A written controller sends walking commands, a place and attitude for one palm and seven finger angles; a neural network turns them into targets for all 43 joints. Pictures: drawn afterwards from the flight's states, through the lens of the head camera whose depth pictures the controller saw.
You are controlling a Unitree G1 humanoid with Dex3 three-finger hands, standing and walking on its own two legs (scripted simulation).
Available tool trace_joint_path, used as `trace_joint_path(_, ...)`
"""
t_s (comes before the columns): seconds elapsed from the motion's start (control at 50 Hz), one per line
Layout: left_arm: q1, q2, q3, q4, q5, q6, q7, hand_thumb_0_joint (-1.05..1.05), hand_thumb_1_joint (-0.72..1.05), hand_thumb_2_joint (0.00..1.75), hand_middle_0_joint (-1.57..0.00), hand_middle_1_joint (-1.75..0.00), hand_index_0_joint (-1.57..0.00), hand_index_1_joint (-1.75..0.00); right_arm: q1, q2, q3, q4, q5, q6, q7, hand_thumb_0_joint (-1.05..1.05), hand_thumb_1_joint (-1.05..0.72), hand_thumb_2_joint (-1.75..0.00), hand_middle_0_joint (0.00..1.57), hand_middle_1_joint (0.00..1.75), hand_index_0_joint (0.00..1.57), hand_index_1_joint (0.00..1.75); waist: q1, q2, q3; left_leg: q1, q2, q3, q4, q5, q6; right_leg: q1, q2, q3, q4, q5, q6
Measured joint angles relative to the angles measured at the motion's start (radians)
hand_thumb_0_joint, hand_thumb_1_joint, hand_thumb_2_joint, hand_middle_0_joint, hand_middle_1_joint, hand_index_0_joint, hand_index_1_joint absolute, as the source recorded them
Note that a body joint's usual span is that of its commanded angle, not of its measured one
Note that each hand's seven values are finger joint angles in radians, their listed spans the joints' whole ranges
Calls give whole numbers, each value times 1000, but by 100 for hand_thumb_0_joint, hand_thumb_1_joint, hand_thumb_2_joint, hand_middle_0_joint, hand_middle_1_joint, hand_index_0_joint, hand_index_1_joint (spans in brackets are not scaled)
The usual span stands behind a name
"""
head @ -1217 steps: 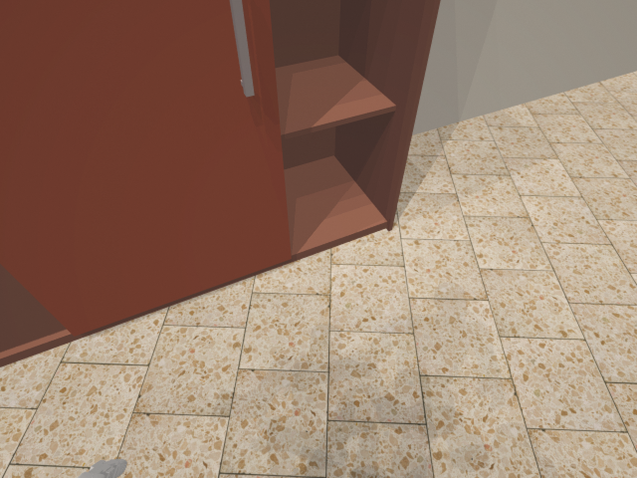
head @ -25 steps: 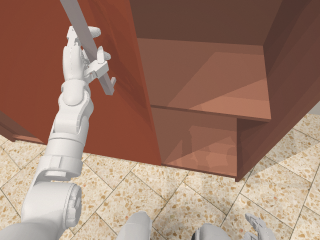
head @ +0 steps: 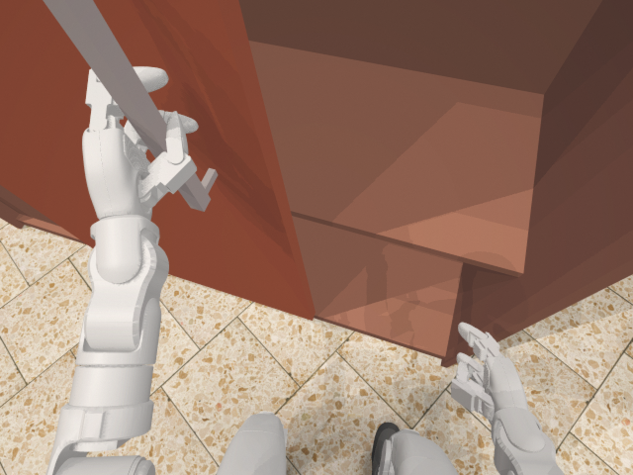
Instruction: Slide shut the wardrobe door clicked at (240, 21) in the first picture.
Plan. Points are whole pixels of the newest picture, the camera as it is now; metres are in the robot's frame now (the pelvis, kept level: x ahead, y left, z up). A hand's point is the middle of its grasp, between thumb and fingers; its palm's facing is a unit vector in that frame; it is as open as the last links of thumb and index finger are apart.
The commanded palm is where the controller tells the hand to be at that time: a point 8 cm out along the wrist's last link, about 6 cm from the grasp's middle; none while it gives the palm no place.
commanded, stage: step sideways, sliding the door along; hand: left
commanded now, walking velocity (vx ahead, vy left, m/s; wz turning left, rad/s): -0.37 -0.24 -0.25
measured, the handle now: (156, 106) +0.42 +0.22 +0.17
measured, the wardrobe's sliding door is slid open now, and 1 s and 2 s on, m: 0.40 0.18 0.00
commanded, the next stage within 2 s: none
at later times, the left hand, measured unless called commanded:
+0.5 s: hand (276, 181) +0.36 +0.09 +0.15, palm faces +0.26 -0.96 -0.02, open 6.7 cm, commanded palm +0.32 +0.07 +0.15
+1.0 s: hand (398, 215) +0.34 -0.02 +0.15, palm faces +0.21 -0.98 -0.07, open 6.6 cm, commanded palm +0.30 -0.03 +0.16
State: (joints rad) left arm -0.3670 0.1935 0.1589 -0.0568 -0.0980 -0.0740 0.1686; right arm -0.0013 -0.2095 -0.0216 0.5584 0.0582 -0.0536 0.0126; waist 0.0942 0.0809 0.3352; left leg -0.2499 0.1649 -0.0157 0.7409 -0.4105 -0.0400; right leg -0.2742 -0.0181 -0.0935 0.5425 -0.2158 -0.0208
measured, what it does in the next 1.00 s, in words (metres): steps to the right: left foot, then left foot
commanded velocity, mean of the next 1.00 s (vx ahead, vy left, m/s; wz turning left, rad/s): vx -0.28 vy -0.26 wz -0.22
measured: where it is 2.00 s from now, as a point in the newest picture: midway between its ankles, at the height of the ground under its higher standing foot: outside the picture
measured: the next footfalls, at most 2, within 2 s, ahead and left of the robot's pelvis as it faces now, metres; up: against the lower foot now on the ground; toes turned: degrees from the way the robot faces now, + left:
left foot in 0.04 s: +0.04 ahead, +0.14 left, +0.00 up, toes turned +11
left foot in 0.76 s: +0.04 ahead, +0.07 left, +0.00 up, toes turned +7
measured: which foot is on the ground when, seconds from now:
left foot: up 0.00-0.02, down 0.04-0.60, up 0.62-0.74, down 0.76-1.00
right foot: down 0.00-0.76, up 0.78-0.96, down 0.98-1.00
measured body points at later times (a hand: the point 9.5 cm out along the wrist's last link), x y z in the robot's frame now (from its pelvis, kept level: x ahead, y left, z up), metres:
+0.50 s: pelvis +0.02 -0.07 +0.00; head +0.14 -0.06 +0.43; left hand +0.34 +0.14 +0.15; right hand +0.25 -0.27 -0.11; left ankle +0.00 +0.13 -0.73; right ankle +0.05 -0.17 -0.70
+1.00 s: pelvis -0.03 -0.17 -0.01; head +0.07 -0.18 +0.42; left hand +0.32 +0.03 +0.15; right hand +0.17 -0.38 -0.12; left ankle +0.00 +0.06 -0.73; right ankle -0.02 -0.28 -0.73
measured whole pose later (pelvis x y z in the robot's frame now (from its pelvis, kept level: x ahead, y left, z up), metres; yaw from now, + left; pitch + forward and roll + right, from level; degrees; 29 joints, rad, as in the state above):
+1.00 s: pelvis -0.03 -0.17 -0.01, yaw -7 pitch -5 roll -1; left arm -0.27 0.16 0.11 -0.15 -0.07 -0.09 0.17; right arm 0.09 -0.20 -0.04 0.55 0.04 -0.06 0.07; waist 0.13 0.07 0.31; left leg -0.22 0.31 0.11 0.63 -0.29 -0.16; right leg -0.25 0.00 -0.06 0.65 -0.31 0.01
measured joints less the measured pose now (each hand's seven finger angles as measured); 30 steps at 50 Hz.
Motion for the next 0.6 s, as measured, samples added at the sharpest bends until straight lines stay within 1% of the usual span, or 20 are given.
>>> trace_joint_path(0.02,20,-14,-4,-26,-5,1,10,-1,73,88,-45,-140,-13,-140,3,-10,-3,3,-3,1,-8,1,-91,-90,20,30,20,30,-7,-6,-10,6,-8,26,-71,71,10,-14,-4,-1,5,10,-1)
trace_joint_path(0.04,38,-29,-10,-50,-11,1,17,0,74,88,-45,-140,-13,-140,9,-22,-9,1,-6,4,-14,1,-91,-90,20,30,20,30,-10,-1,-20,22,2,52,-138,208,18,-31,0,-5,24,20,4)
trace_joint_path(0.06,50,-38,-19,-68,-16,-1,18,0,74,88,-45,-140,-13,-140,17,-29,-21,1,-11,8,-14,1,-91,-90,20,30,20,30,-6,-4,-26,42,12,65,-171,212,-3,-49,5,1,55,24,16)
trace_joint_path(0.08,56,-43,-28,-80,-17,-4,16,1,75,88,-45,-140,-13,-140,27,-30,-33,-2,-13,14,-10,1,-91,-90,20,30,20,30,4,-14,-24,66,18,79,-194,171,-30,-63,7,14,98,-15,26)
trace_joint_path(0.12,64,-54,-43,-98,-2,-12,13,1,75,87,-45,-140,-13,-140,49,-32,-48,-9,-23,13,5,1,-91,-90,20,30,20,29,26,-25,-15,99,30,92,-220,113,-63,-78,13,36,169,-110,26)
trace_joint_path(0.14,69,-58,-48,-106,8,-17,13,1,76,87,-45,-140,-12,-140,59,-34,-51,-12,-25,8,12,1,-91,-90,19,30,20,29,34,-25,-9,108,39,94,-221,102,-73,-74,15,38,171,-119,21)
trace_joint_path(0.2,86,-46,-49,-132,23,-25,11,0,76,86,-45,-140,-9,-138,77,-23,-42,-17,-20,-8,27,1,-91,-90,19,30,20,29,40,-33,6,106,68,113,-158,83,-91,-9,10,32,57,-22,14)
trace_joint_path(0.24,95,-46,-39,-141,27,-42,11,0,75,86,-46,-141,-8,-137,61,-18,-34,-9,-15,-12,32,1,-91,-90,19,30,20,29,21,-9,32,82,109,107,-83,90,-78,26,35,0,43,-40,-6)
trace_joint_path(0.26,103,-47,-35,-147,26,-49,13,0,75,86,-47,-141,-8,-136,51,-12,-31,-2,-12,-12,32,1,-91,-90,19,30,20,29,12,-10,36,54,111,99,-34,114,-55,28,38,-10,39,-46,-17)
trace_joint_path(0.3,133,-50,-33,-167,27,-63,21,0,75,86,-47,-141,-8,-137,32,-4,-24,11,-13,-13,25,1,-91,-90,19,30,20,29,3,-36,22,-1,58,69,36,8,-22,5,25,-1,33,-43,-30)
trace_joint_path(0.32,152,-55,-35,-181,27,-66,28,0,75,86,-47,-141,-9,-137,25,-2,-21,14,-16,-16,19,1,-91,-90,19,30,20,29,-3,-50,11,-15,27,63,22,-34,-10,-9,18,6,26,-32,-32)
trace_joint_path(0.34,170,-61,-40,-198,26,-68,36,1,75,86,-47,-141,-10,-137,19,-2,-18,15,-19,-18,13,1,-91,-90,20,30,20,29,-10,-58,2,-18,5,69,-24,-21,-3,-23,15,13,21,-17,-32)
trace_joint_path(0.36,187,-67,-47,-214,26,-69,44,1,75,85,-46,-141,-11,-137,13,-4,-17,13,-21,-16,10,1,-91,-90,20,30,20,29,-17,-59,-6,-7,-4,87,-93,57,4,-35,17,17,23,-3,-30)
trace_joint_path(0.38,203,-72,-57,-231,25,-66,48,1,75,85,-46,-141,-12,-137,12,-11,-18,7,-21,-11,8,1,-91,-90,20,30,20,29,-22,-48,-16,14,7,108,-162,208,14,-51,28,16,39,8,-23)
trace_joint_path(0.4,208,-71,-69,-240,21,-62,45,1,76,85,-46,-141,-12,-136,14,-12,-26,1,-23,-8,10,1,-91,-90,20,30,20,29,-19,-46,-22,33,18,122,-193,226,-6,-71,34,21,75,8,-7)
trace_joint_path(0.44,191,-68,-93,-233,30,-61,32,2,77,84,-46,-140,-10,-134,21,-4,-40,-5,-30,-9,22,1,-91,-90,19,30,20,29,7,-63,-9,72,25,149,-217,150,-51,-107,33,45,198,-111,15)
trace_joint_path(0.5,166,-78,-111,-216,53,-65,24,1,78,84,-46,-140,-8,-133,27,1,-33,-15,-37,-27,41,1,-91,-90,19,30,20,29,37,-55,17,101,50,155,-232,127,-90,-123,27,44,294,-177,20)
trace_joint_path(0.54,160,-82,-110,-212,57,-64,23,1,78,84,-46,-140,-8,-133,30,8,-23,-24,-36,-34,50,1,-91,-90,19,30,20,29,47,-38,23,99,78,148,-212,124,-106,-96,23,34,247,-148,20)
trace_joint_path(0.58,152,-73,-102,-215,57,-49,23,1,78,84,-45,-140,-6,-133,33,23,-11,-31,-28,-41,55,1,-91,-90,19,30,20,29,52,-34,20,79,99,138,-148,98,-111,-38,13,32,133,-42,23)
trace_joint_path(0.6,146,-70,-93,-215,57,-44,22,0,78,84,-45,-140,-6,-132,27,27,-6,-29,-24,-44,57,1,-91,-90,20,30,20,30,52,-24,25,68,116,128,-108,81,-108,-17,23,21,108,-47,10)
